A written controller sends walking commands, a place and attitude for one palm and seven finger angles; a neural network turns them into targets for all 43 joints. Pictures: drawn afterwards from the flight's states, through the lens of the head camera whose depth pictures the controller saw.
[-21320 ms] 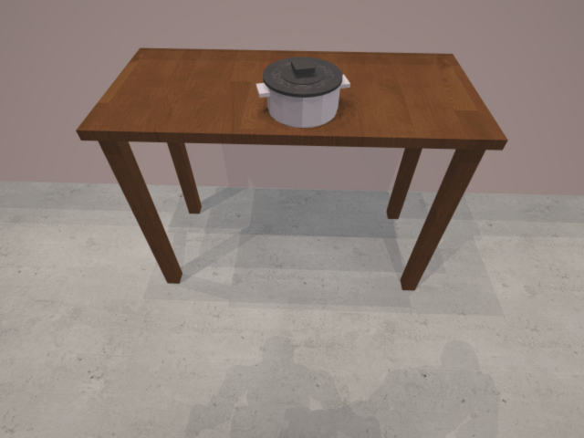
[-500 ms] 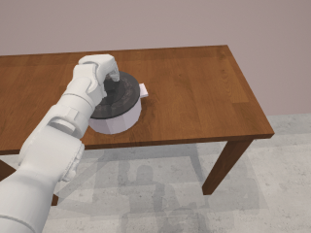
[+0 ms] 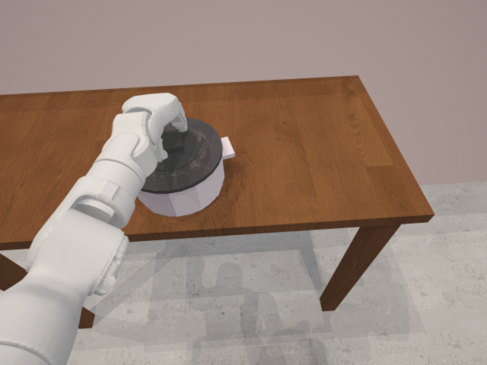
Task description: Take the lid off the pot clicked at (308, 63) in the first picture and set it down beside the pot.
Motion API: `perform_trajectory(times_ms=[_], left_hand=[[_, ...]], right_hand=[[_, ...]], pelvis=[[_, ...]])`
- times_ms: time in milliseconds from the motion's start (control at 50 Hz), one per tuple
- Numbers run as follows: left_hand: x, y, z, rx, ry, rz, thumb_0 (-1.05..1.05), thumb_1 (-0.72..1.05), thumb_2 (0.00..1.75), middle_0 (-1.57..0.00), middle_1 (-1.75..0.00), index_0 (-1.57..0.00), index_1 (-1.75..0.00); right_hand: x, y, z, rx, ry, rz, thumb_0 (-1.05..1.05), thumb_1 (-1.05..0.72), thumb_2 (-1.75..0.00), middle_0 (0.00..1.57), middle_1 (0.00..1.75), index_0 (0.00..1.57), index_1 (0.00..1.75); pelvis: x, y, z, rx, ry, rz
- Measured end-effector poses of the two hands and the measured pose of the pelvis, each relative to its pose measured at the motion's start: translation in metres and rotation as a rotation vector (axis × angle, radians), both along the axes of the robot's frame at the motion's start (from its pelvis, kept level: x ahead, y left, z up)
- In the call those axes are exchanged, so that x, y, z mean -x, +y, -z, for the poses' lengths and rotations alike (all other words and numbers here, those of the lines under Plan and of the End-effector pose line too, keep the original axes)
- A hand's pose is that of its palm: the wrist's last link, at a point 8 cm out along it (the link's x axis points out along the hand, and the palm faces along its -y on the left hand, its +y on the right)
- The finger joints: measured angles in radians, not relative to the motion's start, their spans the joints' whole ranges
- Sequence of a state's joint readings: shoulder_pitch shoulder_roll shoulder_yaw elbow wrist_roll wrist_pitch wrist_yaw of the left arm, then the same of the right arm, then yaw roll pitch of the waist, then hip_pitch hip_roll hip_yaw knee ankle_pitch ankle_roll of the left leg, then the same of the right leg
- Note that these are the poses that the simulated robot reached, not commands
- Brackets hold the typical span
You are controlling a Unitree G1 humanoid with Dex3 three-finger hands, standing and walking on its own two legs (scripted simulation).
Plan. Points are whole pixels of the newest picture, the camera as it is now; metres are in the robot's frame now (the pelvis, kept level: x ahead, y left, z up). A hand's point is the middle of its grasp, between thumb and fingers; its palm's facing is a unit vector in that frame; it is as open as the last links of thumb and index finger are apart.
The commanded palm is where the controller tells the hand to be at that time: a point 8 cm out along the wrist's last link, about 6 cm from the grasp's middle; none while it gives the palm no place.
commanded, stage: lower the open fingers around the knob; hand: left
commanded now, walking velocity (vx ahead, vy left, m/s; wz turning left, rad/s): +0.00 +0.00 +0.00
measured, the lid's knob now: (168, 142) +0.49 +0.12 +0.09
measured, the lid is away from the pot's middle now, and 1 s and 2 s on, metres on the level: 0.00 0.01 0.00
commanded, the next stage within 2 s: close the fingers and squeeze the knob in 0.14 s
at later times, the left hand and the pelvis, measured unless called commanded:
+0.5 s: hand (167, 143) +0.47 +0.12 +0.12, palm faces -0.34 -0.04 -0.94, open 9.9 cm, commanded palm +0.46 +0.11 +0.17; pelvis +0.00 +0.00 +0.00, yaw +1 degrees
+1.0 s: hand (167, 146) +0.46 +0.11 +0.12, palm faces -0.34 -0.03 -0.94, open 7.8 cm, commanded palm +0.45 +0.11 +0.17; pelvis +0.00 -0.01 +0.00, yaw +0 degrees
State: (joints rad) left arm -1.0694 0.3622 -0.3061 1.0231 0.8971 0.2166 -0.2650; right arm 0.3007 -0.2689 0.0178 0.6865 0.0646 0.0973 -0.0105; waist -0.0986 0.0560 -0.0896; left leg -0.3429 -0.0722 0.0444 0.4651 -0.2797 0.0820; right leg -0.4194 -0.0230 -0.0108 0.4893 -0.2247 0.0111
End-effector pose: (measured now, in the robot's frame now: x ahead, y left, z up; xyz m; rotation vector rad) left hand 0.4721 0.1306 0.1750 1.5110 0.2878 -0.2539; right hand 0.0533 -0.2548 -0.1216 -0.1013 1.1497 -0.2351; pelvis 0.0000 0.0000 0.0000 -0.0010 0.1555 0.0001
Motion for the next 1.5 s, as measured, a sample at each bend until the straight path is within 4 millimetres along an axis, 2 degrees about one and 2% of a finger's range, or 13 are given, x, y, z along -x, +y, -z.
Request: perform_trajectory(times_ms=[160, 280, 420, 520, 640, 780, 1100, 1500], left_hand=[[0.005, -0.001, 0.000, -0.003, -0.003, 0.005, 0.00, -0.31, 1.52, -0.82, -0.06, -0.85, -0.07], [0.004, -0.005, -0.001, 0.004, -0.002, 0.000, 0.00, -0.30, 1.51, -0.82, -0.08, -0.84, -0.09], [0.005, -0.009, 0.001, 0.000, 0.001, 0.015, 0.00, -0.18, 1.26, -0.65, -0.42, -0.68, -0.43], [0.007, -0.015, 0.001, 0.000, -0.002, 0.030, 0.00, -0.10, 1.14, -0.58, -0.61, -0.61, -0.62], [0.010, -0.021, 0.003, 0.013, -0.011, 0.027, 0.00, -0.03, 1.08, -0.56, -0.76, -0.59, -0.77], [0.010, -0.015, 0.001, 0.000, -0.013, -0.005, 0.00, 0.05, 1.04, -0.58, -0.87, -0.60, -0.87], [0.015, -0.015, 0.000, -0.007, 0.005, 0.010, -0.01, 0.16, 0.90, -0.55, -0.92, -0.68, -0.99], [0.015, -0.014, 0.000, 0.006, 0.002, 0.018, -0.02, 0.15, 0.91, -0.55, -0.93, -0.81, -1.05]], right_hand=[[-0.021, 0.003, 0.000, -0.013, -0.031, -0.033, 0.01, -0.91, -0.90, 0.20, 0.30, 0.20, 0.30], [-0.027, 0.004, 0.000, -0.016, -0.029, -0.046, 0.01, -0.91, -0.90, 0.20, 0.30, 0.20, 0.30], [-0.024, 0.002, 0.001, -0.019, -0.021, -0.041, 0.01, -0.91, -0.90, 0.20, 0.30, 0.20, 0.30], [-0.019, 0.000, 0.002, -0.023, -0.012, -0.034, 0.01, -0.91, -0.90, 0.20, 0.30, 0.20, 0.30], [-0.016, 0.000, 0.004, -0.029, -0.010, -0.033, 0.01, -0.91, -0.90, 0.20, 0.30, 0.20, 0.30], [-0.014, -0.004, 0.001, -0.019, -0.027, -0.018, 0.01, -0.91, -0.90, 0.20, 0.30, 0.20, 0.30], [-0.015, -0.009, 0.000, -0.001, -0.033, -0.025, 0.01, -0.91, -0.90, 0.20, 0.30, 0.20, 0.30], [-0.007, -0.003, 0.000, -0.003, -0.028, -0.014, 0.01, -0.91, -0.90, 0.20, 0.30, 0.20, 0.30]], pelvis=[[-0.003, 0.000, 0.000, -0.001, -0.003, -0.009], [-0.003, -0.002, 0.000, -0.002, -0.007, -0.013], [-0.004, -0.003, 0.000, -0.002, -0.007, -0.012], [-0.004, -0.004, -0.001, -0.002, -0.012, -0.012], [-0.002, -0.006, -0.001, -0.004, -0.020, -0.006], [0.001, -0.010, -0.002, -0.006, -0.023, 0.000], [0.003, -0.010, -0.002, -0.006, -0.029, -0.009], [0.005, -0.006, -0.002, -0.004, -0.027, -0.002]])
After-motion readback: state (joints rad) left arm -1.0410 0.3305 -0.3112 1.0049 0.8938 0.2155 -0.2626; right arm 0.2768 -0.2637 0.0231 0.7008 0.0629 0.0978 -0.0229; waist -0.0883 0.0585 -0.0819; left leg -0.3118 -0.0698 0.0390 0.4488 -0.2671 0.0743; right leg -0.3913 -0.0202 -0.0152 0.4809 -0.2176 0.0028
